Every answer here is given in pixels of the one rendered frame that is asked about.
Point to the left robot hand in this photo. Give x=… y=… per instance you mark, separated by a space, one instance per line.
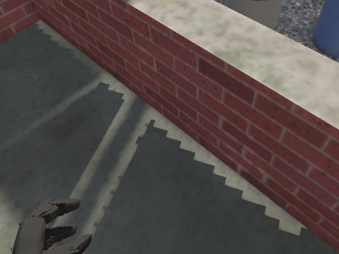
x=35 y=237

